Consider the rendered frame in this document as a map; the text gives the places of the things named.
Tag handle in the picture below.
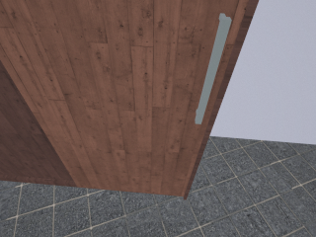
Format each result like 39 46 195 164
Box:
195 13 232 124

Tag wardrobe door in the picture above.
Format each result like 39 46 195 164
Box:
0 0 249 197
0 60 73 181

